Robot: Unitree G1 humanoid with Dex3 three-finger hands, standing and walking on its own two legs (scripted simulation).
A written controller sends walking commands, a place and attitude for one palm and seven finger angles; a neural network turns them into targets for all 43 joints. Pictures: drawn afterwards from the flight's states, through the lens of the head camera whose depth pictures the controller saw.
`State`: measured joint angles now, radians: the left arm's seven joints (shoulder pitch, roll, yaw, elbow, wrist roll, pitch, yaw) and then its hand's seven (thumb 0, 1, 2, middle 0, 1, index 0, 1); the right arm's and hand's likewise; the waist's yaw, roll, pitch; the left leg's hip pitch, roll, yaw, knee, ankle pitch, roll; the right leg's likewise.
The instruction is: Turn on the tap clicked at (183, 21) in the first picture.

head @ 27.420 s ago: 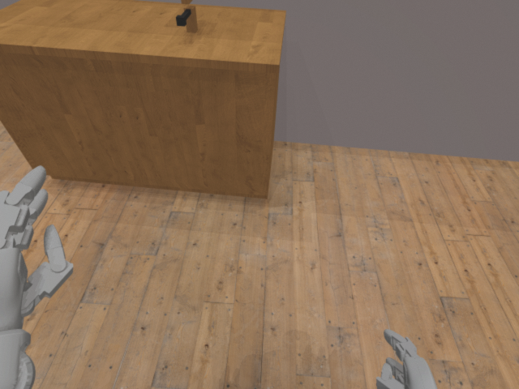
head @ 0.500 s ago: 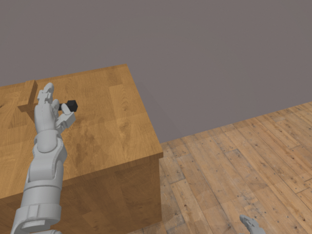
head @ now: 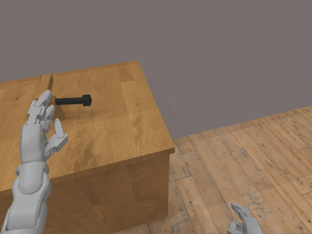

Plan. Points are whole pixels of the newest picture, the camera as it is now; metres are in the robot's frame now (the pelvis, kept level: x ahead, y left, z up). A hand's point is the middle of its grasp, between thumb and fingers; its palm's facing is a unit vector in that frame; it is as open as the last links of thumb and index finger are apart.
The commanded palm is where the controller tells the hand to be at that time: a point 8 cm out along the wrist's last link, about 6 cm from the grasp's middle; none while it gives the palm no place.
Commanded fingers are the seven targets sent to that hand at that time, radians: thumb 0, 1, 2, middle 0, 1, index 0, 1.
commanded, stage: draw the hand back beside the body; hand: left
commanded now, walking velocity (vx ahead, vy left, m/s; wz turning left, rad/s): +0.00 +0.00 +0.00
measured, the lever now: (86, 100) +0.50 +0.29 +0.07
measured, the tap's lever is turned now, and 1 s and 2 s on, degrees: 77 77 77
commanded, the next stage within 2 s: step back with the hand held close in 0.70 s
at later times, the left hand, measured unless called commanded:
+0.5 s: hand (42, 168) +0.20 +0.24 +0.15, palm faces +0.44 -0.83 -0.35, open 7.5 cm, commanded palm +0.16 +0.28 +0.16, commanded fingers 0.00 0.90 0.90 -0.20 -0.30 -0.20 -0.30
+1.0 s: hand (46, 166) +0.20 +0.24 +0.15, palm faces +0.41 -0.81 -0.42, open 7.4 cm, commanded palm +0.15 +0.28 +0.17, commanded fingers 0.00 0.90 0.90 -0.20 -0.30 -0.20 -0.30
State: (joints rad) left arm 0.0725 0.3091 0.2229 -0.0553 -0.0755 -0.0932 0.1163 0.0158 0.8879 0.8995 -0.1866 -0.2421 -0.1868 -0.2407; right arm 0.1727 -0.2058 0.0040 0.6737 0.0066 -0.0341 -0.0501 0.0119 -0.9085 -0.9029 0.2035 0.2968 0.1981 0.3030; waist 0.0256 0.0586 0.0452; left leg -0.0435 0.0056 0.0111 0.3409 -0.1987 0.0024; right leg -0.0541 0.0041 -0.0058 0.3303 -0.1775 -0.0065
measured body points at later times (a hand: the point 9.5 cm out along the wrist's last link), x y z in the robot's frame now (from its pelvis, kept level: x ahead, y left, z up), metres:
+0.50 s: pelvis +0.01 +0.00 +0.00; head -0.02 -0.02 +0.45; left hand +0.17 +0.28 +0.17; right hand +0.20 -0.22 -0.09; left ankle +0.00 +0.12 -0.75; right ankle +0.01 -0.12 -0.75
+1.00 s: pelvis +0.00 -0.01 +0.00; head +0.00 -0.03 +0.44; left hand +0.17 +0.28 +0.18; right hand +0.18 -0.24 -0.10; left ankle +0.00 +0.12 -0.75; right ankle +0.01 -0.12 -0.75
